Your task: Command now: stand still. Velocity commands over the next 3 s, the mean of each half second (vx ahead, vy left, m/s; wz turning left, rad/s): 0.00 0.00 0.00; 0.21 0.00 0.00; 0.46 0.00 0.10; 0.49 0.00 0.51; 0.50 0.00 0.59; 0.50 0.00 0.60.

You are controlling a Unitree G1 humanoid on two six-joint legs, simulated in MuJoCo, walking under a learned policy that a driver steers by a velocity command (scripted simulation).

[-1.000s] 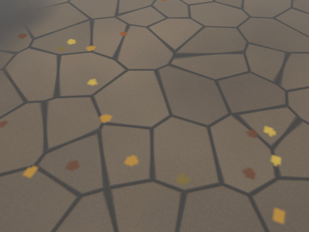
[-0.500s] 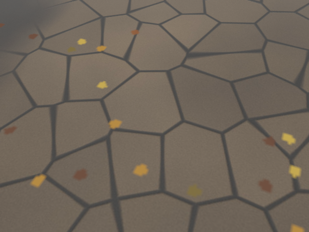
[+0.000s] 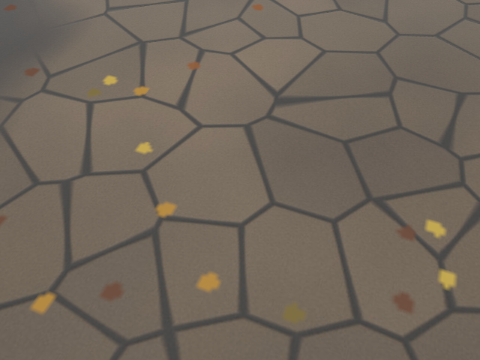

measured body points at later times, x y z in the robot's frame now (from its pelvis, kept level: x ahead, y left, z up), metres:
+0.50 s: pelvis -0.02 +0.00 +0.00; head -0.01 +0.00 +0.45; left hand -0.05 +0.24 -0.16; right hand +0.08 -0.25 -0.14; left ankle +0.04 +0.10 -0.73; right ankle -0.10 -0.12 -0.73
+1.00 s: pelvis +0.07 +0.04 +0.00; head +0.08 +0.05 +0.45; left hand +0.07 +0.30 -0.15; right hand +0.10 -0.22 -0.13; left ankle +0.05 +0.12 -0.73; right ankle -0.03 -0.11 -0.64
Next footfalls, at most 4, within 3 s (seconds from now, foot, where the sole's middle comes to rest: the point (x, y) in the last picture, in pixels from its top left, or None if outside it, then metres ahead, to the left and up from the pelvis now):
1.38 right None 0.46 -0.12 -0.77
1.94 left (187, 295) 0.69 0.19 -0.77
2.44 right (203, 201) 1.05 0.17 -0.77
2.96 left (93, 204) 1.03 0.55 -0.77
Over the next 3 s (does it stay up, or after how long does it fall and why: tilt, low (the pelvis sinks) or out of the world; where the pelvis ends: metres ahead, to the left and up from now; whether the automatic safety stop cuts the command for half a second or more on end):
stays up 1.03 0.39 -0.02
